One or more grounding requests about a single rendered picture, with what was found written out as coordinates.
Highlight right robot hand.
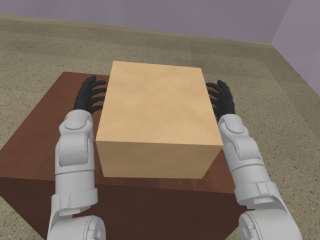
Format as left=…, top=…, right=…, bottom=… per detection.
left=206, top=80, right=236, bottom=122

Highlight robot left forearm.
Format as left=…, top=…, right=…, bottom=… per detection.
left=47, top=109, right=98, bottom=240

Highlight carton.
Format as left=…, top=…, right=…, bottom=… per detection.
left=95, top=61, right=224, bottom=179

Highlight robot left upper arm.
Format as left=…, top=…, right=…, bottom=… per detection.
left=48, top=215, right=106, bottom=240

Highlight pedestal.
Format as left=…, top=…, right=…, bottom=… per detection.
left=0, top=71, right=255, bottom=240

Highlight left robot hand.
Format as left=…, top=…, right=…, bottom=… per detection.
left=73, top=75, right=107, bottom=115

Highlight robot right upper arm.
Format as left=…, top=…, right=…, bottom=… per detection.
left=238, top=208, right=301, bottom=240

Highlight robot right forearm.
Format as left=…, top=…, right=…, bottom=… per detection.
left=217, top=114, right=303, bottom=240

